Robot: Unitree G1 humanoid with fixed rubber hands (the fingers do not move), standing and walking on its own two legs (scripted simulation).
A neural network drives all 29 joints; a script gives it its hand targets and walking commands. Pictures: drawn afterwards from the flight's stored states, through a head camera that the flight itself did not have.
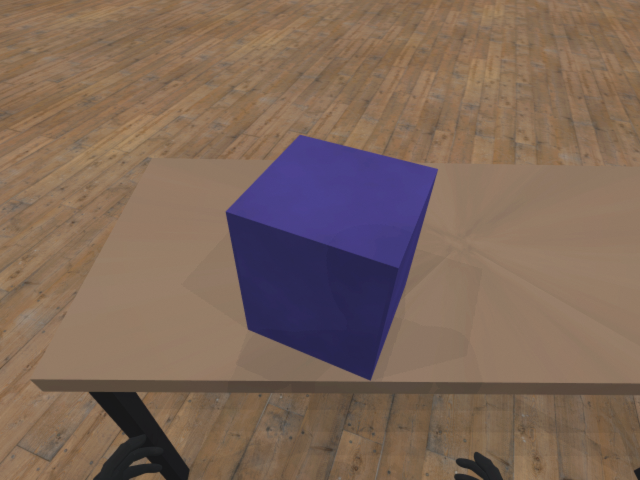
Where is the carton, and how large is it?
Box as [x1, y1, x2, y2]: [226, 135, 437, 380]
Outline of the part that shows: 299,135 226,211 247,326 250,330 370,380 406,281 437,169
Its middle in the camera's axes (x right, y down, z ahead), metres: +0.02 +0.02 +0.58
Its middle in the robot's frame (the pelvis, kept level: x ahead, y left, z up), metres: +0.44 +0.00 +0.05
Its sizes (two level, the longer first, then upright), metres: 0.210 0.200 0.250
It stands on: a table, 0.69 m high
